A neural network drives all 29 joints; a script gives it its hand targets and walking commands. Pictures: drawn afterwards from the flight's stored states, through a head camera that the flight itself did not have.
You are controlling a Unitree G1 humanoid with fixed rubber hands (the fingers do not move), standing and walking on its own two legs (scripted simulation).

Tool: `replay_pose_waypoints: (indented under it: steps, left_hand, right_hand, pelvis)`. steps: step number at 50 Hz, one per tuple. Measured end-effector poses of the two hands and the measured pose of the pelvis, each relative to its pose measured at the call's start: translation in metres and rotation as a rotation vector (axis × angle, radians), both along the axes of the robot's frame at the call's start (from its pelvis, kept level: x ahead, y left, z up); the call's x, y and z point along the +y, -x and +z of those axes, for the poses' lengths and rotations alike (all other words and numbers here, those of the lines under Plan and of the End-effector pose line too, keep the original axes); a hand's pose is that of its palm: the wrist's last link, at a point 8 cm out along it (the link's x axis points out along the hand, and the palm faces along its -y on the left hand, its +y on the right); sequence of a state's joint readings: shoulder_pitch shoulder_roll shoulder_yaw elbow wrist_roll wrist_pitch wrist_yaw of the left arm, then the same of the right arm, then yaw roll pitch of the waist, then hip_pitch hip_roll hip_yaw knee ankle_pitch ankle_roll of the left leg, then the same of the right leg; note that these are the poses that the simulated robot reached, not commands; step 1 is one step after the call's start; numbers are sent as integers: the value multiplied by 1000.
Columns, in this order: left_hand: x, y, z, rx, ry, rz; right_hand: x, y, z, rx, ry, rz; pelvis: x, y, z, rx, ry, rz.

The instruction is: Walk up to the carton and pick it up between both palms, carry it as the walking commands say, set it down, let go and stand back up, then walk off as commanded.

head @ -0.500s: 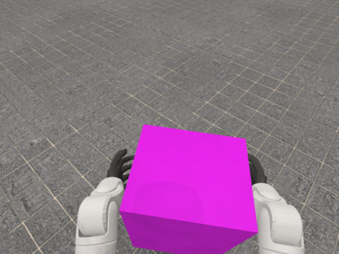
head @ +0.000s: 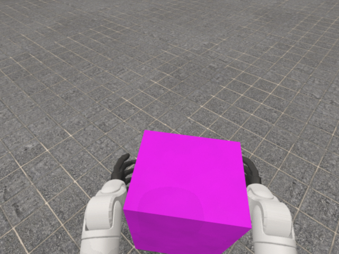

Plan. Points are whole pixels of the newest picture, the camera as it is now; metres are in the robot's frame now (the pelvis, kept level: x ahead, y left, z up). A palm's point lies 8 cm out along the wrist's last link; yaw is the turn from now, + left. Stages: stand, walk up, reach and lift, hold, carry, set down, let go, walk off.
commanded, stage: carry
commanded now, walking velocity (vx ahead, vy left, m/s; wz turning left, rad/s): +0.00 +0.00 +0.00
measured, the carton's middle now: (182, 201) +0.25 +0.00 -0.01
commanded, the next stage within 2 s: hold in 1.50 s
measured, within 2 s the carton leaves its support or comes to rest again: neither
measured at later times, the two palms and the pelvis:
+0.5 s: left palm (124, 174) +0.29 +0.14 +0.04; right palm (249, 178) +0.28 -0.17 +0.04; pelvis +0.03 -0.01 +0.00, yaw -1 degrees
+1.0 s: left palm (120, 174) +0.30 +0.15 +0.03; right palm (243, 178) +0.29 -0.15 +0.03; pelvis +0.04 +0.01 +0.00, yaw -1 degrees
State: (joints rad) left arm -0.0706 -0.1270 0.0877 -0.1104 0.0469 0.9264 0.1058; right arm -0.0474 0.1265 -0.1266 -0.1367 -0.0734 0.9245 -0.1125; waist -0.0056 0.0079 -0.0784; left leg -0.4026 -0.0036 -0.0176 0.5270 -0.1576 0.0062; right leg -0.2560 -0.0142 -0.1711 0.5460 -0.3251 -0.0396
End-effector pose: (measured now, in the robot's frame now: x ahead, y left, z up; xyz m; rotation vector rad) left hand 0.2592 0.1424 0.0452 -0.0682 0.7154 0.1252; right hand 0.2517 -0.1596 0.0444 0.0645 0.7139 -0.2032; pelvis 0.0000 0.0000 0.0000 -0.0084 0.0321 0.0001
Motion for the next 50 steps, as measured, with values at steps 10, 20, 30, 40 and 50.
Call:
replay_pose_waypoints:
  steps: [10,20,30,40,50]
  left_hand:
    - [-9,-20,-3,-23,8,3]
    - [-8,-30,-7,-17,11,8]
    - [-3,-36,-10,-18,10,0]
    - [2,-38,-12,-22,9,-8]
    - [7,-38,-13,-24,7,-11]
  right_hand:
    - [-9,-21,-2,-23,2,-1]
    - [-8,-31,-6,-18,4,3]
    - [-3,-34,-9,-18,6,0]
    - [2,-35,-11,-22,7,-2]
    - [7,-34,-13,-23,8,-1]
  pelvis:
    - [-9,-18,-2,1,-11,-8]
    - [-8,-31,-3,0,-15,-13]
    - [-2,-36,-2,3,-15,-19]
    - [4,-37,-1,7,-13,-23]
    - [9,-37,-1,10,-12,-24]
